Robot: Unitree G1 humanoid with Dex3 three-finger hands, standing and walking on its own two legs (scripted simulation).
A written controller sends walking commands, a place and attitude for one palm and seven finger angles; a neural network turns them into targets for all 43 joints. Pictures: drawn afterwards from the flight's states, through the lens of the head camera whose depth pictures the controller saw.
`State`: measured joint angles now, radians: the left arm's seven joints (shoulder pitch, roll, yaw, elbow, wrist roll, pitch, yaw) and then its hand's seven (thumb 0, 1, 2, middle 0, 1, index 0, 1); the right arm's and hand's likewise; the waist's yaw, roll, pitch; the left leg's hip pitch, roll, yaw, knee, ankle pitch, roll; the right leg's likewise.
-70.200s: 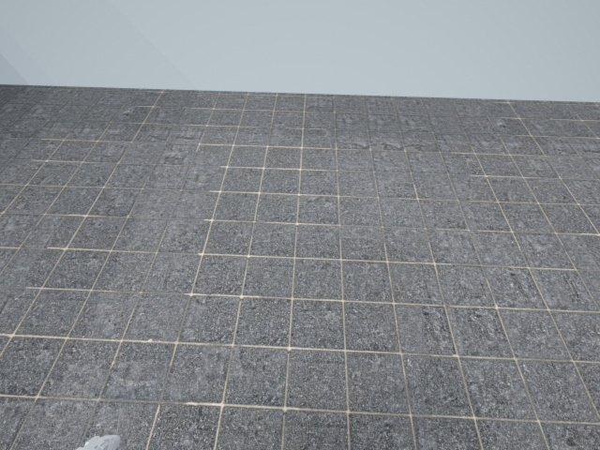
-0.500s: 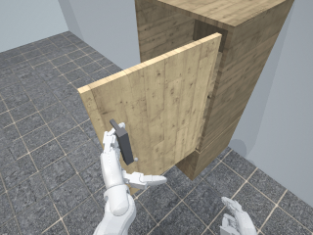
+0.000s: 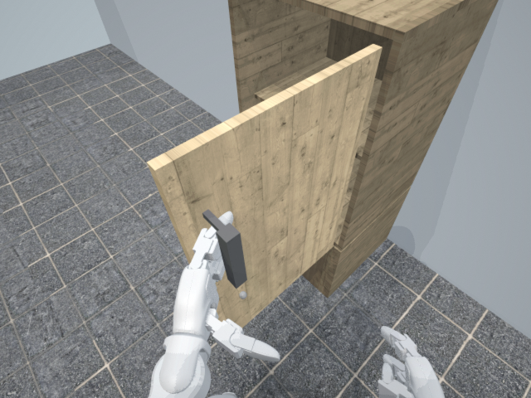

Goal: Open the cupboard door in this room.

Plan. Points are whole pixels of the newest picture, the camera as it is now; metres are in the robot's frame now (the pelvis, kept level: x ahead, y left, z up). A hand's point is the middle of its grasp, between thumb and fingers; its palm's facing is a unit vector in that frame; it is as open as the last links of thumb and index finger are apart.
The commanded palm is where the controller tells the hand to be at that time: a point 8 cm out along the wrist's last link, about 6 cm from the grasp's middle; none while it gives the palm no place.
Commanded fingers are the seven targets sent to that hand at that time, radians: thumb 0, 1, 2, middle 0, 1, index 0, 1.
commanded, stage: slide the hand sideways off the handle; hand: left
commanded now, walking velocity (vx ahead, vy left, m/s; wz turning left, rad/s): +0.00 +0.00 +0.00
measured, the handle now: (224, 249) +0.31 +0.08 +0.07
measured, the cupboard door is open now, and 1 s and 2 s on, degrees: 90 88 88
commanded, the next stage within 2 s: draw the hand back to the body in 0.82 s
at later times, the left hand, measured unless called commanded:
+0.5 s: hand (202, 322) +0.21 +0.09 +0.07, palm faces +0.00 -1.00 -0.01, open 16.1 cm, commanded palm +0.17 +0.16 +0.08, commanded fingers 0.00 -0.50 0.30 -0.15 -0.30 -0.15 -0.30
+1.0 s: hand (165, 345) +0.18 +0.13 +0.07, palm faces +0.00 -1.00 +0.00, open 16.3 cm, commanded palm +0.15 +0.19 +0.09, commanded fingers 0.00 -0.50 0.30 -0.15 -0.30 -0.15 -0.30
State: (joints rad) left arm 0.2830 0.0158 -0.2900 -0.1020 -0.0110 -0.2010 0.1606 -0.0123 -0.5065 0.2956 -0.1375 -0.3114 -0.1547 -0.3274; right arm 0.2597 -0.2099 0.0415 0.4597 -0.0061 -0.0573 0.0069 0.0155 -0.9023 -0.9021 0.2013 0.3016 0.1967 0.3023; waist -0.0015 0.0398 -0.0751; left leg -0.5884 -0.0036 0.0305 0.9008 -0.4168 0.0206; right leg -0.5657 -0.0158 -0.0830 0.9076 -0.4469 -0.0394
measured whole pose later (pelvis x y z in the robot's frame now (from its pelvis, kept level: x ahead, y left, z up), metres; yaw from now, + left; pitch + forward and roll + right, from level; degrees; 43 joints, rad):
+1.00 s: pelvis +0.01 +0.00 -0.02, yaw +0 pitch +9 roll -2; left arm 0.66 0.16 -0.03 -0.36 -0.20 -0.30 -0.13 -0.01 -0.51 0.30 -0.15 -0.30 -0.15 -0.30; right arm 0.27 -0.22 0.01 0.40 0.03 -0.10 -0.05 0.02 -0.90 -0.90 0.20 0.30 0.20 0.30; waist 0.02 0.05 -0.12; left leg -0.72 0.02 0.00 1.05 -0.49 0.02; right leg -0.67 0.00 -0.11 1.01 -0.51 -0.04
